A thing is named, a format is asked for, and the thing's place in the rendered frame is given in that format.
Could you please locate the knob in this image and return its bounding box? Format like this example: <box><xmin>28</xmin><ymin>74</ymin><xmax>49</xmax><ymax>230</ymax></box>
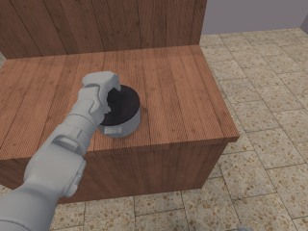
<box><xmin>107</xmin><ymin>88</ymin><xmax>119</xmax><ymax>103</ymax></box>

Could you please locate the pot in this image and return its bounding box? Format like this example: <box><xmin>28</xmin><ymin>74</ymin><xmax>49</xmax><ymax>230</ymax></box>
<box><xmin>97</xmin><ymin>108</ymin><xmax>141</xmax><ymax>138</ymax></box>

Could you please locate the robot left upper arm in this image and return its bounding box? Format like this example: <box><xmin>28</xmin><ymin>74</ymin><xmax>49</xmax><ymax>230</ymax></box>
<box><xmin>0</xmin><ymin>142</ymin><xmax>87</xmax><ymax>231</ymax></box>

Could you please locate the robot left forearm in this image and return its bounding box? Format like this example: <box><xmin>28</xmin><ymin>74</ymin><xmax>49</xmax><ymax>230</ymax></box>
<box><xmin>23</xmin><ymin>81</ymin><xmax>108</xmax><ymax>182</ymax></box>

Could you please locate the left robot hand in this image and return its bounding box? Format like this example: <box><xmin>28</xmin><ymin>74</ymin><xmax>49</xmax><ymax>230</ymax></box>
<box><xmin>82</xmin><ymin>71</ymin><xmax>121</xmax><ymax>114</ymax></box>

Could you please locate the table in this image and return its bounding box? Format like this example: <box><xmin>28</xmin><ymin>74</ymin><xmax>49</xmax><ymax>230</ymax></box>
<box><xmin>0</xmin><ymin>0</ymin><xmax>240</xmax><ymax>205</ymax></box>

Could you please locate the lid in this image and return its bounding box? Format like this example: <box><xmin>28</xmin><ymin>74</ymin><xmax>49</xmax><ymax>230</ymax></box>
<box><xmin>100</xmin><ymin>85</ymin><xmax>141</xmax><ymax>126</ymax></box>

